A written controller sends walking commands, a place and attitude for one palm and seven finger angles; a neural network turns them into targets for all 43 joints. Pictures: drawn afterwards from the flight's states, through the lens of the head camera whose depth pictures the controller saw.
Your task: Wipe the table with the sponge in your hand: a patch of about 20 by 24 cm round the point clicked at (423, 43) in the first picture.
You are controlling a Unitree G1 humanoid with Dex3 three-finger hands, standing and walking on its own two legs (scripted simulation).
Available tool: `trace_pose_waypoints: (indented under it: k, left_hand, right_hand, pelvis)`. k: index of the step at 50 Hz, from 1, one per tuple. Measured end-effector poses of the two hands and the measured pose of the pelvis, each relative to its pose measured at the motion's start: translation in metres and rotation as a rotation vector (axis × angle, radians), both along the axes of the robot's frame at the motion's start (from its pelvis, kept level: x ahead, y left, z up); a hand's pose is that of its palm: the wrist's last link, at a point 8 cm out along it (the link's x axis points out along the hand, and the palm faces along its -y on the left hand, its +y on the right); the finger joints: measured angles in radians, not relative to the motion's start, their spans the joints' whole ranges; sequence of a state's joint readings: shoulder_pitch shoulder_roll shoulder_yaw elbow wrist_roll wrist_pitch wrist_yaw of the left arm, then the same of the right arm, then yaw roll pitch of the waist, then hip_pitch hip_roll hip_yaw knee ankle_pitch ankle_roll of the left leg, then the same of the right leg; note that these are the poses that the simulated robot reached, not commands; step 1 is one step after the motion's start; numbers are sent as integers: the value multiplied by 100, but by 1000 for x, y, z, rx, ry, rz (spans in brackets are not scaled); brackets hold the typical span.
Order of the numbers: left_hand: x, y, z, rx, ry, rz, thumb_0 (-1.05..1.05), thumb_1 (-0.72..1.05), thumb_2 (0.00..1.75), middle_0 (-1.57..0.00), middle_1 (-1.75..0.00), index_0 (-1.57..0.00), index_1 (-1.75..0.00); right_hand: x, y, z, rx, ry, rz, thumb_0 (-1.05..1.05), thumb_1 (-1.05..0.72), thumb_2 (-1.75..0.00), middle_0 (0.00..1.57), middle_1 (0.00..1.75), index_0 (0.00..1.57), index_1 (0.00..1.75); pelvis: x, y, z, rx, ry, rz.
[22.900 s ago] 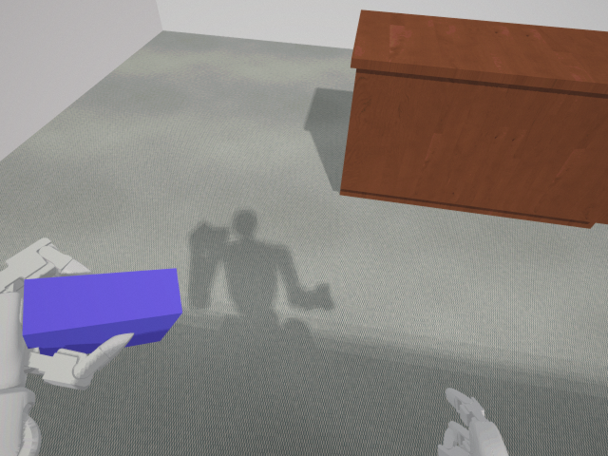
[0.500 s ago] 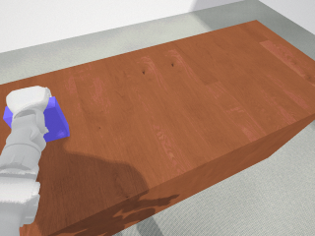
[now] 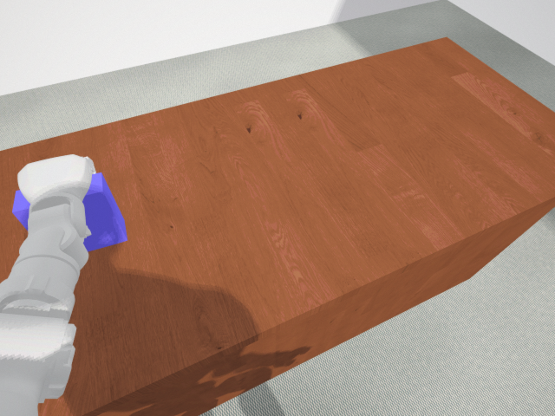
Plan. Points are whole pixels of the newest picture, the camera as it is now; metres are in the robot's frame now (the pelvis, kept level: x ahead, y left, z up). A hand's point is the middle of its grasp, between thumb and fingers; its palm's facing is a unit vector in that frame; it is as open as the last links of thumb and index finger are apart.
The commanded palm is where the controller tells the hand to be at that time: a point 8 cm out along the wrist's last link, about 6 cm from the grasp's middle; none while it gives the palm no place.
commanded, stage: wipe back along the middle lane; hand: left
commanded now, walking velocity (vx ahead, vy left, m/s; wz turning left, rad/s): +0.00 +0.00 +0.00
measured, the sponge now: (81, 225) +0.40 +0.34 +0.00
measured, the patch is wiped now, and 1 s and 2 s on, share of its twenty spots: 0.25 0.55 0.55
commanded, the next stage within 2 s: none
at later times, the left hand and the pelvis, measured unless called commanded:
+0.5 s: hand (83, 224) +0.38 +0.30 +0.04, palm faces -0.05 +0.00 -1.00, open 8.9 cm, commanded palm +0.33 +0.27 +0.07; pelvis +0.01 +0.01 +0.00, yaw +1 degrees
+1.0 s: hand (94, 255) +0.32 +0.27 +0.04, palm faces -0.01 -0.01 -1.00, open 8.8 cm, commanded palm +0.27 +0.24 +0.07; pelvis +0.01 -0.01 +0.00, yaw +1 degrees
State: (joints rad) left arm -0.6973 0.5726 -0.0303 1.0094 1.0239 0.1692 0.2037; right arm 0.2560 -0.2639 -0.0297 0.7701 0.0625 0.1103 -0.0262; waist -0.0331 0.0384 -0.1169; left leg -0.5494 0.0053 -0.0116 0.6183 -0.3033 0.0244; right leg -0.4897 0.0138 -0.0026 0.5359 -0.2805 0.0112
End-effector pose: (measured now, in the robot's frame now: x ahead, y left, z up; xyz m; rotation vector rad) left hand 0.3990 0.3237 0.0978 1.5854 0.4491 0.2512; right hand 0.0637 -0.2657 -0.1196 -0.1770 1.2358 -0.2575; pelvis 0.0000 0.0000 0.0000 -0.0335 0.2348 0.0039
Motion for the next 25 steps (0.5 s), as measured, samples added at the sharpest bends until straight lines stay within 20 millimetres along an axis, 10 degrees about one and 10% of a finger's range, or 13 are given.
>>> trace_pose_waypoints:
  k: [10, 25]
  left_hand:
    - [-13, -10, 0, 0, -39, 7, -2, -42, 113, -80, -150, -82, -153]
    - [-40, -29, 0, -15, -85, 10, -2, -40, 111, -79, -151, -81, -154]
  right_hand:
    - [13, 8, -2, 27, -23, 14, 1, -91, -90, 20, 30, 21, 30]
    - [94, 31, 16, 68, -218, 114, 1, -91, -90, 20, 30, 21, 30]
  pelvis:
    - [1, 3, 1, 3, -20, 1]
    - [7, 5, 3, 9, -66, 12]
